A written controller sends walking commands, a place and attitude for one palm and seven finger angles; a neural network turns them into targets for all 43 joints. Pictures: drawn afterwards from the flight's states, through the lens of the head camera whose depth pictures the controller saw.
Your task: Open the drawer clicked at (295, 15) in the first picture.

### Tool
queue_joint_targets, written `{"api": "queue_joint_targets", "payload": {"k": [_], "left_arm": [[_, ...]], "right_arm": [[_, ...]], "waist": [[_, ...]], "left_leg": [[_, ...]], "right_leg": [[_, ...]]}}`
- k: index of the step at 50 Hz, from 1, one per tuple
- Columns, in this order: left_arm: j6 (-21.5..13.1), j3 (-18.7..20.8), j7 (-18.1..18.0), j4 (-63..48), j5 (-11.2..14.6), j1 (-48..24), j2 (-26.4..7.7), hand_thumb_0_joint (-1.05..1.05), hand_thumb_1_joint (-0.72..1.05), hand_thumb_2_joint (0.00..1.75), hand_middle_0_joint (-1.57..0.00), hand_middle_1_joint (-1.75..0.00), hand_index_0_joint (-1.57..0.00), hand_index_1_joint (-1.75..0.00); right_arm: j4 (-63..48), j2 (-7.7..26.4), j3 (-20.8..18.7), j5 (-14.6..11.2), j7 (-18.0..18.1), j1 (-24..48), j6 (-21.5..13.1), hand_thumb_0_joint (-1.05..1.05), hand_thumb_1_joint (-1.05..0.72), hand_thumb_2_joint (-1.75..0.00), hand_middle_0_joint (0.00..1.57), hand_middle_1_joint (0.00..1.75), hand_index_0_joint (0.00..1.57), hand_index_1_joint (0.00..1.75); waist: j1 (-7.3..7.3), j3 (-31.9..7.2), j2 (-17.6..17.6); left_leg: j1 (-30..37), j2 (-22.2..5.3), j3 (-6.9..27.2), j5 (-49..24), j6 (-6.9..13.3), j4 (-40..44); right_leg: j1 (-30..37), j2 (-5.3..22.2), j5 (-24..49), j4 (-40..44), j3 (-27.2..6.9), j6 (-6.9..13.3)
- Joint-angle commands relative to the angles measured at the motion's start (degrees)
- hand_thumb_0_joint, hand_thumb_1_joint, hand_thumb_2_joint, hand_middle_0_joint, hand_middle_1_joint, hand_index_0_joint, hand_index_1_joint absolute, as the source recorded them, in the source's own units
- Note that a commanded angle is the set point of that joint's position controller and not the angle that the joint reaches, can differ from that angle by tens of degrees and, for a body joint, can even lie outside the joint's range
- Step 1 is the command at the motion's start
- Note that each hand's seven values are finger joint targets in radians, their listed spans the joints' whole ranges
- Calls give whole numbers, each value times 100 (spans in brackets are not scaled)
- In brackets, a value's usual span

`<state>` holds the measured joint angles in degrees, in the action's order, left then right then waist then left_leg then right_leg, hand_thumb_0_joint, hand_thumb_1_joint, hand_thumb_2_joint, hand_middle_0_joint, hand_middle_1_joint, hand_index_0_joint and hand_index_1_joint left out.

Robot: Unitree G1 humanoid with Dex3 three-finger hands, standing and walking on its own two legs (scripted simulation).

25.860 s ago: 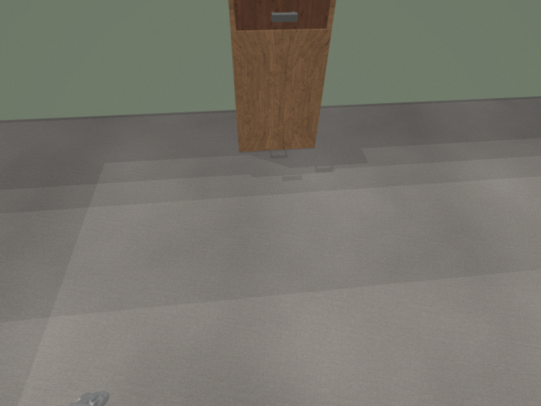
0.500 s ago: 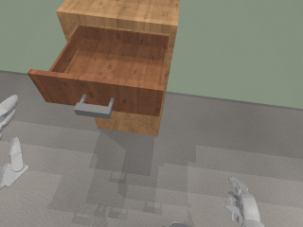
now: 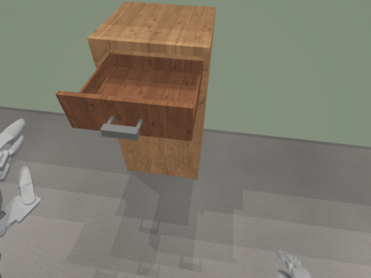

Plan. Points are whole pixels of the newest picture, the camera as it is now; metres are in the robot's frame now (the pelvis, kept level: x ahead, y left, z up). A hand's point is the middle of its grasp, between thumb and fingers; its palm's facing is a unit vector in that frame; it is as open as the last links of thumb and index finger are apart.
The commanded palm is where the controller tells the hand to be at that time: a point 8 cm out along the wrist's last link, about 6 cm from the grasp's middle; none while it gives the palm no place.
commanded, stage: stop stepping back and stand still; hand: left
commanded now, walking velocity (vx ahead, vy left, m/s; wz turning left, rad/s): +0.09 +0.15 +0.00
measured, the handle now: (123, 126) +0.53 +0.21 +0.00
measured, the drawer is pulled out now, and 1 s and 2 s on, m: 0.30 0.30 0.30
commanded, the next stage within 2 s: let the arm hang, fingers relaxed in 0.88 s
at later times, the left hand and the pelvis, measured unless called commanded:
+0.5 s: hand (26, 190) +0.21 +0.25 +0.17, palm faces +0.36 -0.82 -0.44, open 7.4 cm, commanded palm +0.15 +0.30 +0.19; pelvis +0.02 +0.02 +0.01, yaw +1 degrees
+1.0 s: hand (19, 190) +0.22 +0.27 +0.16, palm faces +0.30 -0.82 -0.48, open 7.4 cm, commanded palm none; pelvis +0.02 +0.04 +0.01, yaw +1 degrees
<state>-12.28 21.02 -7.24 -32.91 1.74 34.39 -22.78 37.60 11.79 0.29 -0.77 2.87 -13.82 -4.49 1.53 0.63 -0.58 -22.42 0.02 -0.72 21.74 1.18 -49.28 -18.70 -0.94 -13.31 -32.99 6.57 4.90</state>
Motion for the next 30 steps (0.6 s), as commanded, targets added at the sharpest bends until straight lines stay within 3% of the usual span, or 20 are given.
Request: {"api": "queue_joint_targets", "payload": {"k": [1, 4, 6, 7, 8, 9, 10, 11, 12, 13, 16, 17, 19, 23, 25, 30], "left_arm": [[-407, 638, -98, -924, 75, 72, -749, 0, 90, 90, -20, -30, -20, -30], [-384, 547, -201, -1130, -23, 304, -732, 0, 90, 90, -20, -30, -20, -30], [-404, 497, -259, -1375, -51, 245, -738, 0, 90, 90, -20, -30, -20, -30], [-423, 477, -270, -1456, -38, 231, -761, 0, 90, 90, -20, -30, -20, -30], [-477, 481, -269, -1631, -37, 140, -788, 0, 90, 90, -20, -30, -20, -30], [-485, 543, -277, -1727, -45, 36, -838, 0, 90, 90, -20, -30, -20, -30], [-454, 643, -264, -1533, -35, 205, -903, 0, 90, 90, -20, -30, -20, -30], [-414, 688, -282, -1433, -42, 195, -869, 0, 90, 90, -20, -30, -20, -30], [-400, 717, -279, -1467, -27, 38, -908, 0, 90, 90, -20, -30, -20, -30], [-407, 646, -274, -1379, -19, -32, -832, 0, 90, 90, -20, -30, -20, -30], [-420, 656, -226, -992, 60, 118, -739, 0, 90, 90, -20, -30, -20, -30], [-401, 642, -226, -1009, 65, 137, -740, 0, 90, 90, -20, -30, -20, -30], [-364, 598, -232, -1028, 66, 146, -698, 0, 90, 90, -20, -30, -20, -30], [-299, 503, -234, -1231, 53, 182, -664, 0, 90, 90, -20, -30, -20, -30], [-305, 538, -241, -1276, 45, 165, -698, 0, 90, 90, -20, -30, -20, -30], [-314, 636, -232, -1477, 76, 286, -775, 0, 90, 90, -20, -30, -20, -30]], "right_arm": [[-1078, 602, -303, 31, 95, 600, -341, 0, -90, -90, 20, 30, 20, 30], [-1130, 558, -252, 58, 179, 604, -452, 0, -90, -90, 20, 30, 20, 30], [-1147, 614, -241, 87, 204, 460, -533, 0, -90, -90, 20, 30, 20, 30], [-1208, 688, -267, 92, 233, 487, -575, 0, -90, -90, 20, 30, 20, 30], [-1284, 806, -301, 105, 222, 553, -590, 0, -90, -90, 20, 30, 20, 30], [-1315, 858, -318, 61, 187, 644, -590, 0, -90, -90, 20, 30, 20, 30], [-1237, 738, -275, 15, 170, 639, -577, 0, -90, -90, 20, 30, 20, 30], [-1223, 663, -235, 19, 168, 666, -563, 0, -90, -90, 20, 30, 20, 30], [-1229, 670, -230, 7, 174, 729, -562, 0, -90, -90, 20, 30, 20, 30], [-1212, 698, -227, -12, 180, 741, -584, 0, -90, -90, 20, 30, 20, 30], [-1147, 711, -255, -21, 117, 641, -574, 0, -90, -90, 20, 30, 20, 30], [-1131, 720, -273, -28, 91, 639, -539, 0, -90, -90, 20, 30, 20, 30], [-1131, 666, -257, -37, 51, 593, -491, 0, -90, -90, 20, 30, 20, 30], [-1225, 661, -199, -3, 70, 778, -403, 0, -90, -90, 20, 30, 20, 30], [-1269, 665, -183, 8, 81, 797, -375, 0, -90, -90, 20, 30, 20, 30], [-1352, 661, -183, 8, 84, 805, -349, 0, -90, -90, 20, 30, 20, 30]], "waist": [[60, -311, -599], [-54, -385, -594], [-18, -432, -110], [-26, -362, 242], [-101, -349, 797], [-161, -452, 1017], [-154, -489, 1062], [-125, -248, 1096], [-114, -84, 927], [-83, 77, 541], [-40, -181, -180], [-15, -303, -255], [-4, -534, -452], [-40, -497, 177], [-63, -556, 323], [-80, -693, 474]], "left_leg": [[-117, -106, -125, -237, -17, -23], [681, -31, -411, -48, 151, 1749], [1185, -61, -374, -223, 240, 2787], [1235, -405, 11, -233, 346, 3165], [1101, -815, 624, -353, 491, 3339], [1011, -1102, 947, -797, 570, 3181], [680, -1209, 1036, -24, 533, 3418], [307, -1141, 967, 276, 494, 3544], [198, -1073, 867, 86, 451, 3451], [114, -957, 749, -319, 397, 3242], [369, -494, 294, -799, 196, 2489], [544, -372, 129, -946, 128, 2236], [707, -268, 8, -1035, 84, 2166], [1128, -480, 178, -1678, 117, 2689], [1097, -634, 327, -2071, 118, 2828], [1086, -704, 370, -2424, 48, 2841]], "right_leg": [[-100, 1754, -1923, 2455, -2018, 197], [38, 1622, -1922, 2310, -1750, 120], [201, 1299, -1774, 1842, -1447, -84], [276, 1009, -1335, 1335, -1246, -218], [354, 628, -812, 704, -977, -370], [434, 420, -244, 226, -709, -523], [484, 452, -710, 129, -596, -539], [597, 393, -632, 105, -552, -487], [624, 416, -364, 209, -620, -472], [692, 452, -2, 426, -710, -470], [842, 804, 392, 1140, -1400, -360], [834, 998, 510, 1355, -1598, -299], [1081, 1184, 867, 1488, -1622, -218], [985, 806, 1267, 1185, -1120, -356], [1107, 641, 1406, 911, -880, -405], [1213, 537, 1563, 689, -721, -414]]}}
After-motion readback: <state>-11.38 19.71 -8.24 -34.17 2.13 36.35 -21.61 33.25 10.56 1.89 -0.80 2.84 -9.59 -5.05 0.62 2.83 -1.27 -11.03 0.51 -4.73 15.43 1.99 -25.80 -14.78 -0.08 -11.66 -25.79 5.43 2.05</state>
